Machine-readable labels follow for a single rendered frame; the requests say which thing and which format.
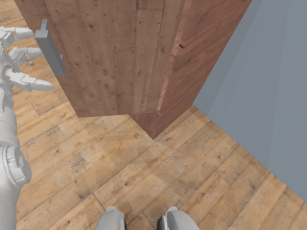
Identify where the robot right shin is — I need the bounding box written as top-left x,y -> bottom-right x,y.
162,206 -> 177,230

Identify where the robot left hand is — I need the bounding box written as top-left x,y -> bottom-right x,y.
0,26 -> 54,92

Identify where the handle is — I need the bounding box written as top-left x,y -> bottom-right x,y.
35,19 -> 66,77

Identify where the robot shin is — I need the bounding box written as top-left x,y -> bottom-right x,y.
162,206 -> 177,230
106,206 -> 118,212

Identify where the robot left forearm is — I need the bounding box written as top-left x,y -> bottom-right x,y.
0,79 -> 20,148

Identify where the robot left upper arm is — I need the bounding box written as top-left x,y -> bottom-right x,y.
0,145 -> 32,230

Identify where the robot left shin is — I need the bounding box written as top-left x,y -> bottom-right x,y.
106,206 -> 118,212

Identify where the cupboard door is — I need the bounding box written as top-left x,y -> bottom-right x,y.
14,0 -> 185,118

